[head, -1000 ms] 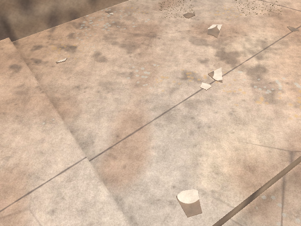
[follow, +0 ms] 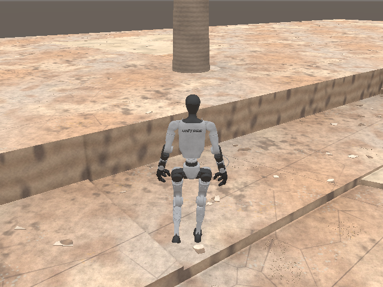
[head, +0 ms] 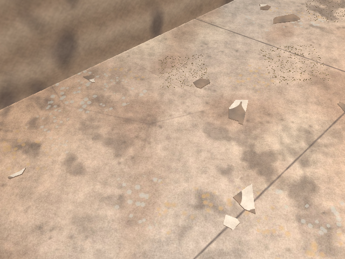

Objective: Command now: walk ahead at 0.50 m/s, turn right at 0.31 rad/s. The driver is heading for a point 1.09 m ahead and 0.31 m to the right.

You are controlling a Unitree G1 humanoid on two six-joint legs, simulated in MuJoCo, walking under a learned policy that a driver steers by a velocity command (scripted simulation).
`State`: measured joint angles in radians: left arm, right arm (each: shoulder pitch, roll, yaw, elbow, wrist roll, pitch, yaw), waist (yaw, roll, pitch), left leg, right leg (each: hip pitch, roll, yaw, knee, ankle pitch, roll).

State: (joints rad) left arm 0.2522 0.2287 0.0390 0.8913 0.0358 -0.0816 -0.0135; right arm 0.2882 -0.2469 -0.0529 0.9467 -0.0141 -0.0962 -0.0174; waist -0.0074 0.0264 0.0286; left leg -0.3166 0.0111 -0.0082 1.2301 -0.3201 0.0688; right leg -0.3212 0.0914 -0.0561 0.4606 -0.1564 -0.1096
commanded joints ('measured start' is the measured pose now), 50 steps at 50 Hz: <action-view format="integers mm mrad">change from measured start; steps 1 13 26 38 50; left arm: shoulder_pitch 118 280 139 -170 138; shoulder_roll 79 127 105 54 315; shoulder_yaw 19 48 49 16 105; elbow -8 5 -107 -232 -216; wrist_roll -25 -28 0 2 -7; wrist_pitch -17 -3 45 78 65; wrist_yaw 11 13 -12 -67 -11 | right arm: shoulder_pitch -37 -397 -68 85 88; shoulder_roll -81 -43 -80 -118 -121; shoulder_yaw -7 33 0 -23 -21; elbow -114 -309 -266 -172 -258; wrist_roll -27 -15 -21 -3 -1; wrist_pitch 9 44 15 -11 32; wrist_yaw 21 35 -1 13 17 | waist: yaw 5 91 13 -20 113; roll -36 -102 38 47 -207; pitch -77 8 -56 25 -348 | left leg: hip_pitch -301 -353 193 215 -395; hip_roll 71 23 286 231 -9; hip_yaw -48 26 -318 116 124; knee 3 -545 -1011 -1079 199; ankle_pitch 61 321 32 371 -230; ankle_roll -45 -89 97 75 -92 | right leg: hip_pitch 275 268 -283 -354 658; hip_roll -315 -197 -125 -165 -465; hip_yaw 424 337 137 41 832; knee -228 -231 746 381 -152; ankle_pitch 293 381 -174 142 -135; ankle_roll -164 -96 57 74 -296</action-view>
